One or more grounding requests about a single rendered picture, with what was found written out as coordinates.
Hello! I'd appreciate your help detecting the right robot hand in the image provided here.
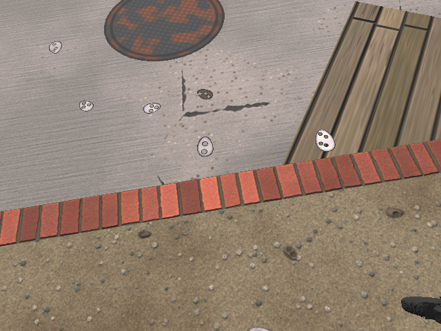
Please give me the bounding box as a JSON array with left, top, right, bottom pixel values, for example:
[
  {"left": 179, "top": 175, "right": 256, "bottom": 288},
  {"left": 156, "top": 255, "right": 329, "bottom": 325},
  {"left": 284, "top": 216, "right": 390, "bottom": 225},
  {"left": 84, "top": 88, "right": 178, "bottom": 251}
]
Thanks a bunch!
[{"left": 401, "top": 297, "right": 441, "bottom": 324}]

